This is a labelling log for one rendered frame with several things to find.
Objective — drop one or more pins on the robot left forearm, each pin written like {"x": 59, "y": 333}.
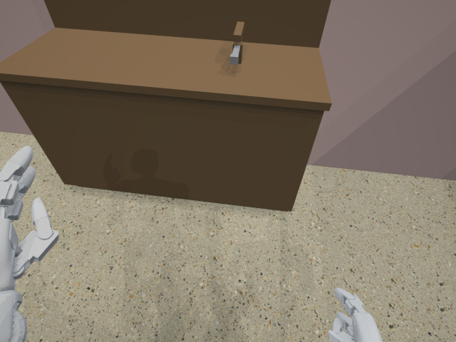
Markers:
{"x": 13, "y": 325}

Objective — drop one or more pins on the counter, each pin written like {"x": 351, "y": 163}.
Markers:
{"x": 139, "y": 96}

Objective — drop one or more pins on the tap lever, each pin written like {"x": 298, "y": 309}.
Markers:
{"x": 234, "y": 57}

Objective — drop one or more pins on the robot left hand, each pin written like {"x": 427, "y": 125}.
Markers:
{"x": 15, "y": 179}

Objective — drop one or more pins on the robot right hand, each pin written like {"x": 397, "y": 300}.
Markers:
{"x": 361, "y": 328}

